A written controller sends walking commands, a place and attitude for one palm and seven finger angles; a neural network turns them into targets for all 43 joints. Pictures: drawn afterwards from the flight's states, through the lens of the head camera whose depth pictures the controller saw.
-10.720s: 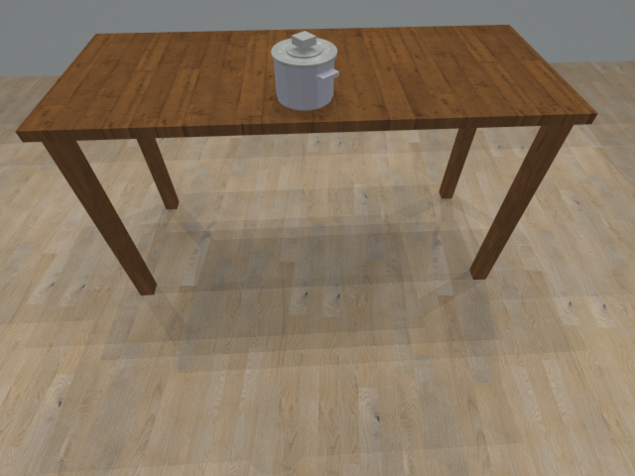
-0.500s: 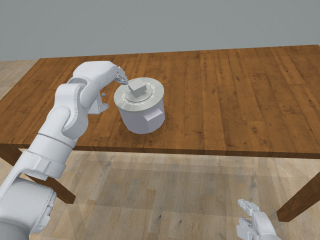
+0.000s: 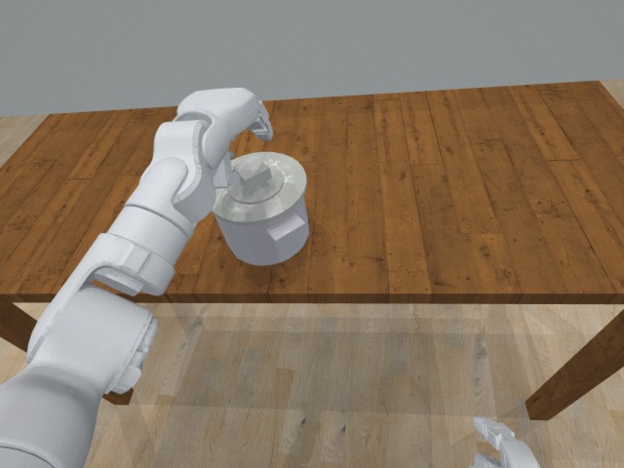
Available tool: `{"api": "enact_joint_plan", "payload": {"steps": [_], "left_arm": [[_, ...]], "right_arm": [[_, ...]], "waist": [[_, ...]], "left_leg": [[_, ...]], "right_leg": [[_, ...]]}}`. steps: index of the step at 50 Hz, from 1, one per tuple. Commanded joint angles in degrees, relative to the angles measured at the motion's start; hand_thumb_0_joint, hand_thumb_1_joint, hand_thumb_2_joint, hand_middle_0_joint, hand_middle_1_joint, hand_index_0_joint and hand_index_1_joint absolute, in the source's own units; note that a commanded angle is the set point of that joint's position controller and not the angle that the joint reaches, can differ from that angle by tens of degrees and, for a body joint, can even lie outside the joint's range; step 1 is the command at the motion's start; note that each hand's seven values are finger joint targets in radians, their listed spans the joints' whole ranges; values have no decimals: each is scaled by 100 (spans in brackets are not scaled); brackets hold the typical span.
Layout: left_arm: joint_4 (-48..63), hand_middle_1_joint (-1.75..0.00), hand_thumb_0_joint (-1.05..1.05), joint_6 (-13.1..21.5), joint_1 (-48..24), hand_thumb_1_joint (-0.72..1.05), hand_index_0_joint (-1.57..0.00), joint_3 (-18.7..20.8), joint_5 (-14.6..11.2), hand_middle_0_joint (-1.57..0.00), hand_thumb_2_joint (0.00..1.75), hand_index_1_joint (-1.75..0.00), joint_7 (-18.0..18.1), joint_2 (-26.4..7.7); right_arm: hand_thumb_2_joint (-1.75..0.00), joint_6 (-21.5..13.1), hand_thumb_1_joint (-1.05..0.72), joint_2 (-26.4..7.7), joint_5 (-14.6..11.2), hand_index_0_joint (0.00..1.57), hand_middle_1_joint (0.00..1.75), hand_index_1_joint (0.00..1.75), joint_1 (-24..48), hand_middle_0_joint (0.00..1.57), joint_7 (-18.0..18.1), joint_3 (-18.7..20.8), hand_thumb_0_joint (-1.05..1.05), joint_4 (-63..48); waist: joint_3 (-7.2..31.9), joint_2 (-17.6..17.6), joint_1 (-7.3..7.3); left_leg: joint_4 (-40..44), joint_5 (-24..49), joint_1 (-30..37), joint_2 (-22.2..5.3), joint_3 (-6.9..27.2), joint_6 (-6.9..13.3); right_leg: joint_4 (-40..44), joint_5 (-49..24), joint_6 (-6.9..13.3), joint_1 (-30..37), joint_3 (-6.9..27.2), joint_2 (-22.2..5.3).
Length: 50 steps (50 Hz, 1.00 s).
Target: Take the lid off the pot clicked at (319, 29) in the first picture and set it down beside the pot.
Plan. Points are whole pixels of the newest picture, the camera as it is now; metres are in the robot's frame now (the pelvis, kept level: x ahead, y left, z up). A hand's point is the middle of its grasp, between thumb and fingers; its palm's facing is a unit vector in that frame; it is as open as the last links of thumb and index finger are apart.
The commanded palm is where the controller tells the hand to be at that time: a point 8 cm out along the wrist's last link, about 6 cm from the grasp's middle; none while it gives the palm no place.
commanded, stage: move the open hand above the knob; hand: left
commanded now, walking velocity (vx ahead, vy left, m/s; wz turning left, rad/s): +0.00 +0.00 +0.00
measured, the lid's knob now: (252, 172) +0.50 +0.09 +0.11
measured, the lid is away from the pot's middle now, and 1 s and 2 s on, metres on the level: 0.00 0.00 0.00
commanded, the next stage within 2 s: lower the open fingers around the knob in 0.82 s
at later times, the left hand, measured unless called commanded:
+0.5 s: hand (241, 148) +0.47 +0.09 +0.18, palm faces -0.22 +0.01 -0.97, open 10.2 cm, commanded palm +0.46 +0.09 +0.25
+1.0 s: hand (244, 148) +0.47 +0.08 +0.18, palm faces -0.24 +0.00 -0.97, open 10.2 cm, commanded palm +0.46 +0.09 +0.24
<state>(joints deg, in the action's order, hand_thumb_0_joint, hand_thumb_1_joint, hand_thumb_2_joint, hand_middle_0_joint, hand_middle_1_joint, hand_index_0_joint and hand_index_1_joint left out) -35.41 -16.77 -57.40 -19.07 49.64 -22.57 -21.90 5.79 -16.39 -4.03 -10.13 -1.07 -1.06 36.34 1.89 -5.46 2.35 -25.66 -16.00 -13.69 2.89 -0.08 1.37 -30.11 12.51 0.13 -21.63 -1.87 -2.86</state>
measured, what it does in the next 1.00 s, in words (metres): stands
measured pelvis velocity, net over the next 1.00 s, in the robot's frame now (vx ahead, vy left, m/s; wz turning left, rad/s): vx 0.01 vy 0.01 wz -0.01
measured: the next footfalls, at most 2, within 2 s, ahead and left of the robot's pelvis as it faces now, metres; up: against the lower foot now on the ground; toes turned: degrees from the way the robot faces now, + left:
none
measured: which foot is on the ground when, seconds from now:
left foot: down 0.00-1.00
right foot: down 0.00-1.00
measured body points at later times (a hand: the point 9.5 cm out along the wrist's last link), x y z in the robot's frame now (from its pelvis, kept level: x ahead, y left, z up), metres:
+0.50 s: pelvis +0.00 +0.00 +0.00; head +0.03 -0.04 +0.45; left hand +0.48 +0.08 +0.24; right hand +0.12 -0.24 -0.14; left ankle -0.03 +0.11 -0.74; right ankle +0.03 -0.12 -0.74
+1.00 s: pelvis +0.01 +0.01 +0.00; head +0.03 -0.04 +0.45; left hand +0.48 +0.08 +0.23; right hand +0.13 -0.24 -0.13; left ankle -0.03 +0.11 -0.74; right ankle +0.03 -0.12 -0.74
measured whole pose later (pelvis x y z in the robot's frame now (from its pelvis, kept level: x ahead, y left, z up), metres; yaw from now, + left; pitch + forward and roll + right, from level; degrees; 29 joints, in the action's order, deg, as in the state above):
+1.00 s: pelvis +0.01 +0.01 +0.00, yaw +0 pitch +6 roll +1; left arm -45.8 -18.0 -63.9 -20.6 50.5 -20.7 -17.9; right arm 5.6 -15.3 -3.5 -10.8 -0.2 -1.4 37.6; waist 2.8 -4.8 2.8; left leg -24.3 -15.6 -14.3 3.1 -0.6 1.8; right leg -28.9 12.0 -0.3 -22.5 -1.3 -2.9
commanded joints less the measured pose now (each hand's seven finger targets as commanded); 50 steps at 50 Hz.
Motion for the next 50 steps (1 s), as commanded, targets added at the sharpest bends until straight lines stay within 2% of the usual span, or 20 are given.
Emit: {"api": "enact_joint_plan", "payload": {"steps": [1, 4, 5, 7, 15, 18, 19, 21, 24, 26, 28, 31, 34, 36, 39, 42, 44, 46, 49, 50], "left_arm": [[749, -8, 0, -79, -3254, -35, -83, 597, 211, -83, 152, -8, 319, -1106], [708, -8, 0, -60, -3498, -35, -83, 519, 125, -83, 152, -8, 332, -936], [546, -8, 0, -78, -3665, -35, -83, 716, 192, -83, 152, -8, 349, -1195], [-3, -8, 0, -126, -3542, -35, -83, 636, 234, -83, 152, -8, 376, -1058], [229, -8, 0, -25, -3348, -35, -83, 837, 276, -83, 152, -8, 444, -1244], [120, -8, 0, -82, -3547, -35, -83, 431, 285, -83, 152, -8, 413, -833], [361, -8, 0, -27, -3531, -35, -83, 497, 131, -83, 152, -8, 431, -821], [466, -8, 0, 7, -3866, -35, -83, 684, 208, -83, 152, -8, 455, -1154], [480, -8, 0, 57, -3802, -35, -83, 354, 166, -83, 152, -8, 481, -747], [-6, -8, 0, -37, -3666, -35, -83, 464, 224, -83, 152, -8, 498, -835], [113, -8, 0, -50, -3894, -35, -83, 302, 176, -83, 152, -8, 512, -661], [21, -8, 0, -21, -3821, -35, -83, 625, 253, -83, 152, -8, 563, -1042], [225, -8, 0, -19, -3711, -35, -83, 495, 191, -83, 152, -8, 569, -812], [-240, -8, 0, -140, -3417, -35, -83, 578, 291, -83, 152, -8, 546, -907], [91, -8, 0, -135, -3590, -35, -83, 229, 189, -83, 152, -8, 475, -493], [33, -8, 0, -132, -3754, -35, -83, 583, 265, -83, 152, -8, 460, -1003], [210, -8, 0, -42, -3841, -35, -83, 329, 189, -83, 152, -8, 450, -668], [251, -8, 0, -23, -3893, -35, -83, 480, 266, -83, 152, -8, 477, -885], [-230, -8, 0, -207, -3530, -35, -83, 288, 101, -83, 152, -8, 378, -487], [-201, -8, 0, -210, -3580, -35, -83, 462, 174, -83, 152, -8, 370, -747]], "right_arm": [[-90, -206, -90, -529, -5, 20, 30, 30, 362, 20, 30, 177, 0, -801], [-90, -202, -90, -546, 18, 20, 30, 30, 246, 20, 41, 225, 0, -755], [-90, -214, -90, -528, 34, 20, 30, 30, 208, 20, 56, 192, 0, -707], [-90, -210, -90, -515, 21, 20, 30, 30, 156, 20, 84, 163, 0, -635], [-90, -196, -90, -526, 46, 20, 30, 30, 228, 20, 55, 189, 0, -742], [-90, -195, -90, -510, 0, 20, 30, 30, 214, 20, 74, 186, 0, -684], [-90, -215, -90, -527, 8, 20, 30, 30, 194, 20, 78, 218, 0, -744], [-90, -269, -90, -496, 25, 20, 30, 30, 179, 20, 118, 188, 0, -706], [-90, -286, -90, -501, 8, 20, 30, 30, 129, 20, 101, 211, 0, -666], [-90, -253, -90, -508, 6, 20, 30, 30, 128, 20, 113, 188, 0, -567], [-90, -270, -90, -484, -1, 20, 30, 30, 143, 20, 113, 162, 0, -580], [-90, -284, -90, -498, 29, 20, 30, 30, 153, 20, 127, 164, 0, -570], [-90, -272, -90, -500, 30, 20, 30, 30, 213, 20, 92, 185, 0, -639], [-90, -218, -90, -504, 34, 20, 30, 30, 241, 20, 87, 151, 0, -596], [-90, -188, -90, -495, 9, 20, 30, 30, 308, 20, 63, 159, 0, -690], [-90, -199, -90, -490, 24, 20, 30, 30, 280, 20, 133, 127, 0, -651], [-90, -222, -90, -476, 12, 20, 30, 30, 239, 20, 146, 154, 0, -681], [-90, -252, -90, -461, 30, 20, 30, 30, 215, 20, 146, 143, 0, -654], [-90, -175, -90, -537, 23, 20, 30, 30, 143, 20, 121, 165, 0, -578], [-90, -181, -90, -514, 37, 20, 30, 30, 180, 20, 121, 143, 0, -588]], "waist": [[2337, 874, 39], [2504, 918, 129], [2571, 963, 100], [2260, 1071, 101], [2572, 1082, 1], [2213, 1005, 109], [2297, 985, 97], [2487, 948, 93], [2448, 750, 144], [2220, 992, 146], [2250, 856, 152], [2430, 985, 94], [2495, 871, 70], [2317, 1114, 42], [2243, 916, 113], [2324, 1083, 92], [2358, 1014, 152], [2523, 967, 102], [2169, 1010, 159], [2306, 1017, 103]], "left_leg": [[232, 1704, 65, 53, 21, 176], [151, 1952, 210, 50, 51, 206], [205, 1875, 145, 52, 35, 192], [273, 1740, -21, 38, 12, 178], [287, 1907, 11, 13, -44, 197], [332, 1666, 35, 4, -47, 197], [289, 1717, 123, 25, -6, 229], [316, 1636, 164, 26, -13, 231], [261, 1845, 326, 10, 62, 210], [311, 1576, 173, 3, -8, 192], [348, 1532, 202, 23, 17, 175], [312, 1640, 182, 10, 39, 192], [276, 1933, 219, 9, 47, 182], [311, 1796, 48, -6, -6, 171], [293, 1836, 143, 15, 9, 188], [327, 1658, 82, 27, -20, 208], [291, 1742, 178, 27, 19, 216], [300, 1829, 279, 17, 37, 203], [298, 1784, 145, 40, 6, 196], [328, 1680, 155, 42, 5, 187]], "right_leg": [[99, -1863, 155, 1654, 26, 108], [113, -2119, 161, 1624, 19, 122], [108, -2099, 142, 1715, 42, 127], [119, -1956, 145, 1572, 7, 132], [126, -2179, 134, 1876, 65, 95], [182, -1863, 141, 1494, 11, 127], [218, -1907, 151, 1525, 22, 116], [194, -1860, 139, 1632, 58, 122], [182, -1872, 182, 1403, 17, 131], [200, -1691, 153, 1326, -9, 155], [193, -1634, 156, 1297, -14, 144], [156, -1754, 170, 1480, 13, 140], [140, -2012, 187, 1555, 21, 114], [149, -1950, 162, 1565, 4, 125], [184, -1957, 182, 1421, -8, 117], [193, -1911, 151, 1597, 33, 121], [204, -1923, 167, 1498, 11, 122], [165, -1953, 170, 1562, 17, 132], [210, -1995, 174, 1381, -37, 131], [197, -1898, 159, 1489, -12, 133]]}}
